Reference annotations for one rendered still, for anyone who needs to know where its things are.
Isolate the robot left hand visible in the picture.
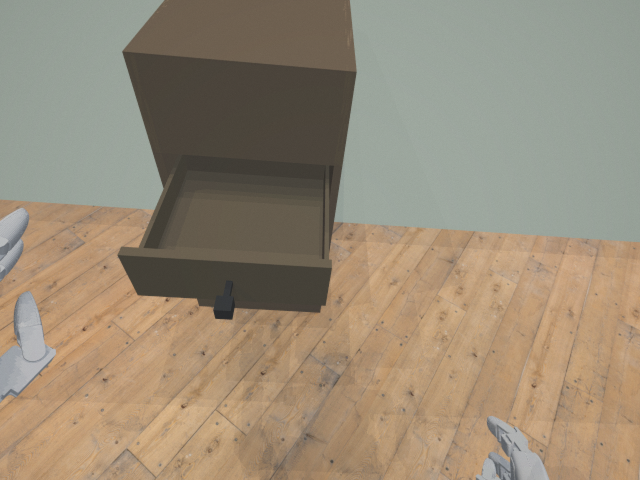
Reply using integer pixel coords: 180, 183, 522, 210
0, 208, 56, 403

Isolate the handle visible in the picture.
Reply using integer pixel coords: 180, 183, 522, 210
213, 281, 235, 320

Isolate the cabinet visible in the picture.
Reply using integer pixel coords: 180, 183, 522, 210
122, 0, 357, 313

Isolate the robot right hand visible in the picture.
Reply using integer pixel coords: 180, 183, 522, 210
476, 416, 549, 480

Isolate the drawer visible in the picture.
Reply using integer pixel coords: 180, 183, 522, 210
118, 154, 332, 306

